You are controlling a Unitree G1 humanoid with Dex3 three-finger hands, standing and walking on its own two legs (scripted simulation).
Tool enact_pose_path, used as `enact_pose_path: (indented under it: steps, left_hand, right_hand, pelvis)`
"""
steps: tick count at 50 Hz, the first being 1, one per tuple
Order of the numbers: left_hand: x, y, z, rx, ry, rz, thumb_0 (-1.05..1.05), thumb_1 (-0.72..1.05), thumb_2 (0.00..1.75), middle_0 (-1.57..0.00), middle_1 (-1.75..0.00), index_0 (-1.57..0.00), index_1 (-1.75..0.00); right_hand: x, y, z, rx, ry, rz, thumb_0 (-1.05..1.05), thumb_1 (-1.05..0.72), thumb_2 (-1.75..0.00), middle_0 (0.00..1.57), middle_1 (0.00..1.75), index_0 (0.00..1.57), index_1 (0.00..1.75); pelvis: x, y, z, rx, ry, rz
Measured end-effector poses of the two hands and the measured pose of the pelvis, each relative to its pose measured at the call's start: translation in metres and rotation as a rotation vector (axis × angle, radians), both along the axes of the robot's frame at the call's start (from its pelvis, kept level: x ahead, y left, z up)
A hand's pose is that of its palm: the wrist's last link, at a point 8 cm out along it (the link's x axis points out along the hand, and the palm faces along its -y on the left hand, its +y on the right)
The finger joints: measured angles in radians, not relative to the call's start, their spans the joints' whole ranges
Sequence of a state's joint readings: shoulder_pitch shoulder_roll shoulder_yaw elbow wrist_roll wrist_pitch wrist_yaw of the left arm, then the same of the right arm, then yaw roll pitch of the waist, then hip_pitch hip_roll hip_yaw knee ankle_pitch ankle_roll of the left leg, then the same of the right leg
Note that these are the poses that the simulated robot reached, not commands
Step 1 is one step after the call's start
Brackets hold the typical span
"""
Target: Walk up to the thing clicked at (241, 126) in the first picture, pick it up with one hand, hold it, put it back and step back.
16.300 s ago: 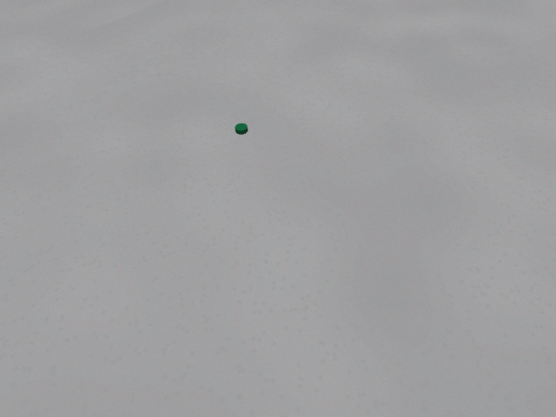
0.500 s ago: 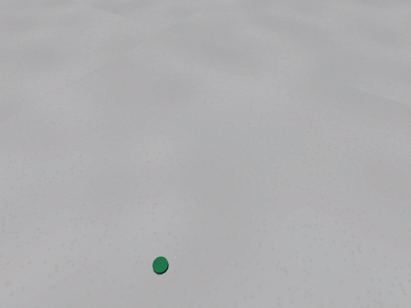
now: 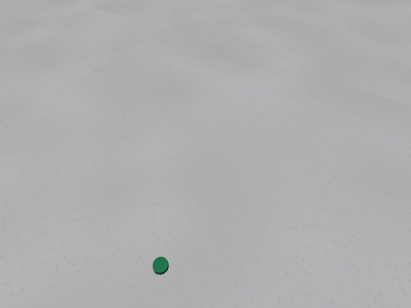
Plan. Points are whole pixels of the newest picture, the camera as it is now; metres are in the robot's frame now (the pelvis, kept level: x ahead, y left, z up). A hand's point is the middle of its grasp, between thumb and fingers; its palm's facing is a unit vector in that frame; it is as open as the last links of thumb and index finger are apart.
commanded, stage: stand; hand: left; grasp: from above
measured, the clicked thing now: (160, 265) +0.44 +0.23 -0.77
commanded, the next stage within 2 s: rise first in 0.18 s
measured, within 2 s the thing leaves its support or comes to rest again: neither
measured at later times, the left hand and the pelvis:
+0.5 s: hand out of the picture +0.15 +0.25 -0.16, palm faces +0.01 -0.94 -0.35, open 8.6 cm; pelvis -0.01 +0.00 -0.02, yaw +0 degrees
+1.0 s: hand out of the picture +0.13 +0.26 -0.22, palm faces -0.15 -0.88 -0.44, open 13.8 cm; pelvis -0.01 +0.01 -0.08, yaw +0 degrees
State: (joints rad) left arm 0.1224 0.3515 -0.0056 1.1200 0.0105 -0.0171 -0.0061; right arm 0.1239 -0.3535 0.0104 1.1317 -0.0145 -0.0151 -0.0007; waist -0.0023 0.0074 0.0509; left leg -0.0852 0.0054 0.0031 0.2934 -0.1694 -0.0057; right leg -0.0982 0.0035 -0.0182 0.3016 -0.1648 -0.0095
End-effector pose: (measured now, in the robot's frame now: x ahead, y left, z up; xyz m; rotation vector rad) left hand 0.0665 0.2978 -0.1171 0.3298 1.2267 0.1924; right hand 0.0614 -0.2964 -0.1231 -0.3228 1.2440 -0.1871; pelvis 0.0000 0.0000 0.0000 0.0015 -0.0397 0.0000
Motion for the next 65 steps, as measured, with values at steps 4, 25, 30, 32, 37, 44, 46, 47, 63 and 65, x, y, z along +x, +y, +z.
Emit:
enact_pose_path:
  steps: [4, 25, 30, 32, 37, 44, 46, 47, 63, 65]
  left_hand:
    - [0.001, 0.000, 0.001, 0.001, -0.005, -0.002, 0.00, 0.90, 0.89, -0.20, -0.30, -0.20, -0.30]
    - [0.070, -0.003, -0.012, -0.003, -0.148, -0.015, 0.00, 0.55, 0.89, -0.19, -0.64, -0.19, -0.63]
    - [0.081, -0.003, -0.014, 0.025, -0.126, -0.057, 0.00, 0.22, 0.90, -0.15, -0.84, -0.16, -0.83]
    - [0.080, -0.002, -0.017, 0.034, -0.104, -0.064, 0.00, 0.07, 0.91, -0.14, -0.90, -0.15, -0.88]
    - [0.071, 0.002, -0.034, 0.051, -0.066, -0.074, 0.00, -0.22, 0.91, -0.13, -0.98, -0.14, -0.97]
    - [0.065, 0.004, -0.052, 0.076, -0.100, -0.130, -0.01, -0.42, 0.92, -0.14, -1.01, -0.14, -1.01]
    - [0.064, 0.004, -0.055, 0.083, -0.102, -0.144, -0.01, -0.45, 0.92, -0.14, -1.01, -0.14, -1.01]
    - [0.063, 0.004, -0.057, 0.087, -0.101, -0.151, -0.01, -0.46, 0.92, -0.14, -1.01, -0.14, -1.01]
    - [0.056, 0.004, -0.083, 0.149, -0.097, -0.236, -0.01, -0.47, 0.89, -0.13, -1.05, -0.15, -1.03]
    - [0.057, 0.005, -0.090, 0.163, -0.094, -0.260, -0.01, -0.47, 0.89, -0.13, -1.06, -0.14, -1.04]
  right_hand:
    - [0.001, 0.000, 0.000, -0.001, -0.002, 0.000, 0.01, -0.90, -0.90, 0.20, 0.30, 0.20, 0.30]
    - [0.017, 0.028, -0.008, 0.044, -0.172, -0.004, 0.01, -0.92, -0.90, 0.20, 0.30, 0.20, 0.30]
    - [0.021, 0.040, -0.011, 0.071, -0.222, -0.028, 0.01, -0.92, -0.90, 0.20, 0.30, 0.20, 0.30]
    - [0.026, 0.043, -0.012, 0.075, -0.246, -0.024, 0.01, -0.92, -0.90, 0.20, 0.30, 0.20, 0.30]
    - [0.040, 0.046, -0.018, 0.063, -0.306, 0.000, 0.01, -0.90, -0.90, 0.20, 0.30, 0.20, 0.30]
    - [0.061, 0.049, -0.030, 0.037, -0.370, 0.039, 0.01, -0.89, -0.89, 0.20, 0.30, 0.20, 0.30]
    - [0.066, 0.051, -0.034, 0.035, -0.384, 0.048, 0.01, -0.90, -0.90, 0.20, 0.30, 0.20, 0.30]
    - [0.069, 0.052, -0.035, 0.036, -0.391, 0.052, 0.01, -0.90, -0.90, 0.20, 0.30, 0.20, 0.30]
    - [0.091, 0.070, -0.067, 0.060, -0.477, 0.100, 0.01, -0.91, -0.90, 0.20, 0.30, 0.20, 0.30]
    - [0.091, 0.070, -0.073, 0.061, -0.481, 0.106, 0.01, -0.90, -0.90, 0.20, 0.30, 0.20, 0.30]
  pelvis:
    - [0.000, 0.000, 0.000, 0.000, -0.001, -0.001]
    - [-0.014, -0.003, -0.019, 0.000, 0.140, 0.006]
    - [-0.010, 0.001, -0.025, -0.003, 0.167, 0.002]
    - [-0.009, 0.003, -0.029, -0.005, 0.179, 0.001]
    - [-0.008, 0.007, -0.043, -0.010, 0.221, -0.002]
    - [-0.009, 0.012, -0.067, -0.020, 0.275, 0.002]
    - [-0.010, 0.013, -0.072, -0.023, 0.287, 0.003]
    - [-0.010, 0.013, -0.075, -0.025, 0.293, 0.004]
    - [-0.016, 0.016, -0.114, -0.042, 0.385, 0.007]
    - [-0.018, 0.016, -0.120, -0.043, 0.396, 0.009]
